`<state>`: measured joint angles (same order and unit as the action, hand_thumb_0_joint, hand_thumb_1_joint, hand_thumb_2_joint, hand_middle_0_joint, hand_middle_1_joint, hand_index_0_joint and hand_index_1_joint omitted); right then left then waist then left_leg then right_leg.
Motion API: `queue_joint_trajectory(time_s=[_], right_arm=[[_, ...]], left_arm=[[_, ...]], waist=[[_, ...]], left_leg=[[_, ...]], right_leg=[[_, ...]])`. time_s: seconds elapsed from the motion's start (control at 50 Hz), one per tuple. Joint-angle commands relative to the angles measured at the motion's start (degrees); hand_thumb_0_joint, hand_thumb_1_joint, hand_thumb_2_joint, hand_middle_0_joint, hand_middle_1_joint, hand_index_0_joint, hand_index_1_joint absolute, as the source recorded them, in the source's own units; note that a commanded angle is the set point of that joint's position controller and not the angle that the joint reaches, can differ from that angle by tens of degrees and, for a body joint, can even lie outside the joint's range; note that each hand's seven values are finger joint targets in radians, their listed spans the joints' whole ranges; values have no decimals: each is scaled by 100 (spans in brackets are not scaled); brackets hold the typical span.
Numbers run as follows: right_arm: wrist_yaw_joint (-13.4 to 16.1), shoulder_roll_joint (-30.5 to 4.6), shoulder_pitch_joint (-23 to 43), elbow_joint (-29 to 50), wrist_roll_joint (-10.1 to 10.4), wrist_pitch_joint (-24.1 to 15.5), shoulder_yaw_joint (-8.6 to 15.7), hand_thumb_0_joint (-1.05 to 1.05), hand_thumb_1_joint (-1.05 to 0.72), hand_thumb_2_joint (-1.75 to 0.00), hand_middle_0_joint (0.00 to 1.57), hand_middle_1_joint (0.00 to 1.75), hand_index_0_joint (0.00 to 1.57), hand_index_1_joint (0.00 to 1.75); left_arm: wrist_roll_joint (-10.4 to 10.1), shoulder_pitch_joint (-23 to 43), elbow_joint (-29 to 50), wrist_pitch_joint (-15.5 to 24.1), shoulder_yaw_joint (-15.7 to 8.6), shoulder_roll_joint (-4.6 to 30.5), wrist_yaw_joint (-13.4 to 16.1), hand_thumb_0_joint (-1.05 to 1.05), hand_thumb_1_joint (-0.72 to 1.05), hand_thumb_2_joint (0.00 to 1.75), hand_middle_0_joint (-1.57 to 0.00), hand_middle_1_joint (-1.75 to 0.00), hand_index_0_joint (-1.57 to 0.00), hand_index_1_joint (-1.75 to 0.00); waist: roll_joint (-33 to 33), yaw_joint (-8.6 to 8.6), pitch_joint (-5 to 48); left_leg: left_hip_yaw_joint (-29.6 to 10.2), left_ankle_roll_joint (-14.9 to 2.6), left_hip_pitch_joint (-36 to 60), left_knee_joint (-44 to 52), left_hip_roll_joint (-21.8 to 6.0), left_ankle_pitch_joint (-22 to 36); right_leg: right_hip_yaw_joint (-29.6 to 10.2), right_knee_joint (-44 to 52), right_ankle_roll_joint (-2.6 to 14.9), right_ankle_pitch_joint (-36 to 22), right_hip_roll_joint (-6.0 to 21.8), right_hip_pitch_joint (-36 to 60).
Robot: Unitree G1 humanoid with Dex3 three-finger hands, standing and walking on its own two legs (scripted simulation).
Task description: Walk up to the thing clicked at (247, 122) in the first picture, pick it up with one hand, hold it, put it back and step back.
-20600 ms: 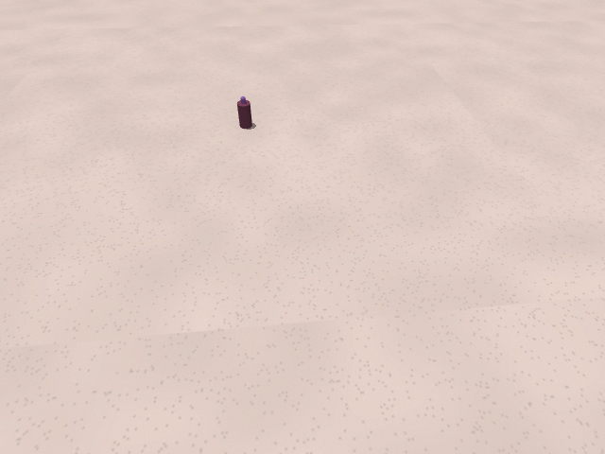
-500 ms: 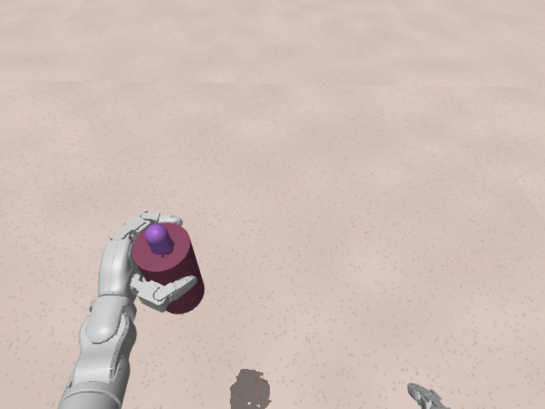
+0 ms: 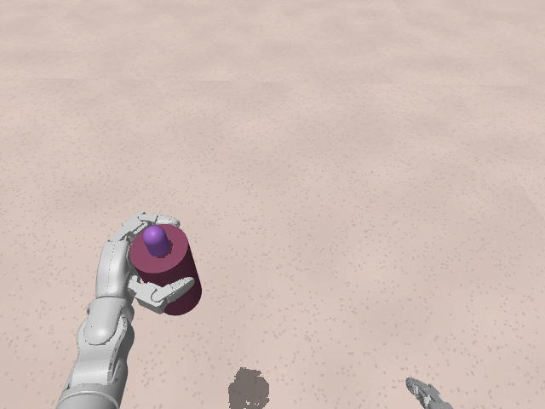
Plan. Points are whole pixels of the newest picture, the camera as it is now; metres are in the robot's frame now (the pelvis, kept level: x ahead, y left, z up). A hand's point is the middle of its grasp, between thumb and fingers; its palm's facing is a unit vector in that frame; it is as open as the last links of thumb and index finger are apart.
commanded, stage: hold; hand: left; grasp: from the side
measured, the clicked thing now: (167, 266) +0.33 +0.17 +0.03
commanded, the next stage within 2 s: crouch in 0.12 s
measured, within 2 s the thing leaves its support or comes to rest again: neither
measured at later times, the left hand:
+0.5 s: hand (167, 268) +0.33 +0.17 +0.01, palm faces +0.11 -0.99 -0.03, open 10.7 cm
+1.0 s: hand (183, 305) +0.37 +0.19 -0.22, palm faces +0.17 -0.99 -0.04, open 10.7 cm
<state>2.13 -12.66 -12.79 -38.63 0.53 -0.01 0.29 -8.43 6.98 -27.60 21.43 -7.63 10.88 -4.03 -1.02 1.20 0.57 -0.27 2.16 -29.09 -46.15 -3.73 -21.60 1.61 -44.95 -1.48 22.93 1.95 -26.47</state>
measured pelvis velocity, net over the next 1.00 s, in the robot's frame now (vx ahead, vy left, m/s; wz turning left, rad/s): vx -0.05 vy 0.00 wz -0.04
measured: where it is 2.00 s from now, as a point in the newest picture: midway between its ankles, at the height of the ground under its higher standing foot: outside the picture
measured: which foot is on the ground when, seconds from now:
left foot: down 0.00-1.00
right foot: down 0.00-1.00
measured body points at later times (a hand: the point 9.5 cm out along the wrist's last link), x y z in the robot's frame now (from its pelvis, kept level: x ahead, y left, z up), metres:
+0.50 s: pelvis +0.00 +0.00 -0.01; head +0.05 +0.01 +0.44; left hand +0.32 +0.22 +0.02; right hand +0.12 -0.25 -0.12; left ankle +0.02 +0.14 -0.71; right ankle +0.00 -0.14 -0.71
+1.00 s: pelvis -0.05 +0.00 -0.20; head +0.11 +0.02 +0.22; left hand +0.35 +0.25 -0.22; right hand +0.06 -0.26 -0.32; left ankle +0.02 +0.14 -0.71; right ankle +0.00 -0.14 -0.71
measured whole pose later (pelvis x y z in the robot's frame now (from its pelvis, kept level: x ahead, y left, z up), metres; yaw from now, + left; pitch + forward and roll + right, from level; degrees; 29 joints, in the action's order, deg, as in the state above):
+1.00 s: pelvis -0.05 +0.00 -0.20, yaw -2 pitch +30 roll -3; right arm -3.4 -14.0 -7.9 -40.1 -4.7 0.0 0.4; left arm -6.0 28.2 -56.4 43.0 -20.5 16.2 -4.4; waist -0.7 5.0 10.9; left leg -4.4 2.4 -92.8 -98.6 -4.2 -36.3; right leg 1.3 -97.1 -1.5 38.1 1.1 -89.4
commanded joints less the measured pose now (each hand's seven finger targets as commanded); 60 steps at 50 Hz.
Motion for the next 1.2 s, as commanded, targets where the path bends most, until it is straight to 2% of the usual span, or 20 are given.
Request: queue_joint_trajectory(time_s=[0.0,0.1,0.14,0.22,0.32,0.36,0.44,0.46,0.5,0.58,0.6,0.68,0.7,0.72,0.82,0.9,1.0,1.1,1.16,1.18], right_arm=[[63,-715,150,679,-19,-279,278,0,-93,-91,20,30,20,30],[69,-717,229,696,-22,-268,277,0,-93,-91,20,30,20,30],[42,-708,214,679,-31,-265,276,0,-93,-91,20,30,20,30],[12,-715,218,738,-27,-235,299,0,-89,-90,20,30,20,30],[-22,-717,192,692,-43,-237,302,0,-90,-91,20,30,20,30],[-52,-713,147,641,-80,-224,323,0,-89,-91,20,30,20,30],[-153,-790,89,529,-133,-252,412,0,-89,-91,20,30,20,30],[-166,-772,113,539,-162,-256,406,0,-89,-91,20,30,20,30],[-216,-759,109,512,-193,-266,409,0,-89,-91,20,30,20,30],[-297,-833,50,480,-271,-289,453,0,-90,-91,20,30,20,30],[-332,-850,30,490,-303,-297,453,0,-90,-91,20,30,20,30],[-389,-905,38,460,-380,-324,414,0,-90,-91,20,30,20,30],[-390,-923,26,469,-378,-319,384,0,-90,-91,20,30,20,30],[-391,-944,31,437,-401,-312,392,0,-90,-91,20,30,20,30],[-458,-1047,29,416,-475,-227,395,0,-91,-91,20,30,20,30],[-493,-1136,33,349,-528,-171,391,0,-92,-91,20,30,20,30],[-561,-1185,25,240,-591,-175,384,0,-93,-92,20,30,20,30],[-597,-1221,23,146,-673,-138,298,0,-93,-92,20,30,20,30],[-632,-1288,21,107,-710,-109,258,0,-93,-92,20,30,20,30],[-648,-1296,5,92,-729,-96,242,0,-93,-92,20,30,20,30]], left_arm=[[-211,2091,1845,623,-258,739,-5,0,5,119,-122,-140,-124,-140],[-137,2005,1513,530,-241,688,52,0,4,119,-122,-139,-123,-139],[-126,2166,1506,552,-447,894,91,0,5,120,-123,-139,-124,-140],[-99,1818,1418,577,-384,821,70,0,16,120,-124,-136,-125,-136],[-125,1888,1132,642,-368,634,138,0,16,119,-122,-134,-123,-134],[-68,2158,1231,761,-354,674,189,0,16,120,-122,-135,-123,-135],[2,2150,425,1015,-415,603,173,0,15,121,-122,-136,-123,-136],[24,2506,589,1166,-451,705,175,0,13,121,-122,-136,-124,-136],[35,2449,119,1358,-436,535,177,0,13,121,-121,-135,-122,-135],[72,2844,-219,1849,-809,916,161,0,10,121,-123,-138,-124,-138],[86,2846,-408,1974,-729,815,127,0,9,121,-123,-138,-125,-138],[64,3115,-928,2417,-903,944,58,0,7,122,-124,-138,-125,-138],[39,3299,-893,2536,-1107,1233,45,0,8,123,-123,-138,-124,-138],[69,3340,-1066,2591,-987,1164,-10,0,7,122,-124,-138,-125,-138],[76,3741,-1224,2760,-1271,1426,14,0,7,125,-123,-138,-123,-139],[95,4086,-1324,2807,-1593,1731,14,0,11,128,-123,-139,-123,-140],[182,4564,-1541,2866,-1422,1630,-117,0,15,130,-125,-141,-125,-142],[329,4799,-2204,2928,-1704,1989,-61,0,10,131,-124,-142,-125,-143],[400,4963,-2133,2998,-2005,2417,-36,0,11,133,-125,-144,-126,-145],[422,5083,-2161,3009,-1992,2397,-44,0,11,133,-125,-143,-125,-145]], waist=[[-3,63,1903],[117,63,1533],[-68,21,1554],[-57,-62,1707],[181,67,1456],[-7,108,1599],[113,152,1486],[-45,161,1576],[112,206,1612],[-3,193,2211],[-119,255,2424],[-260,307,3077],[-324,248,3287],[-356,285,3422],[-493,266,4066],[-589,331,4332],[-662,544,4479],[-634,563,4409],[-881,479,4714],[-903,559,4703]], left_leg=[[122,-203,1037,560,281,1502],[129,-205,890,625,273,1231],[134,-194,830,628,286,1162],[116,-178,856,640,274,1301],[118,-221,664,536,270,1254],[125,-227,647,406,271,1320],[30,-219,218,115,214,1137],[40,-212,94,-14,233,1022],[18,-210,-248,-292,240,796],[-59,-217,-924,-1060,248,643],[-104,-206,-1038,-1293,248,633],[-188,-230,-1974,-2286,257,542],[-171,-247,-2237,-2519,258,487],[-192,-253,-2404,-2723,253,458],[-218,-241,-3265,-3474,225,356],[-276,-246,-3805,-4041,210,149],[-351,-235,-4296,-4674,202,-35],[-294,-225,-5180,-5301,214,-728],[-278,-205,-5291,-5652,223,-564],[-276,-208,-5404,-5777,225,-520]], right_leg=[[86,617,102,-1871,-191,560],[108,689,112,-1595,-195,395],[103,689,126,-1504,-186,439],[131,625,142,-1582,-211,552],[109,563,105,-1623,-201,302],[84,472,120,-1670,-190,103],[121,76,162,-1416,-207,-456],[86,-11,169,-1333,-181,-589],[65,-267,171,-1148,-179,-929],[40,-973,204,-906,-197,-1715],[66,-1243,224,-847,-214,-2025],[74,-2182,256,-675,-234,-3039],[18,-2360,255,-625,-222,-3131],[-1,-2549,256,-581,-222,-3357],[-68,-3332,279,-405,-249,-4061],[-10,-3945,299,-201,-273,-4747],[153,-4701,351,19,-309,-5708],[181,-5285,351,634,-299,-6333],[277,-5757,365,542,-300,-6570],[294,-5889,359,480,-288,-6627]])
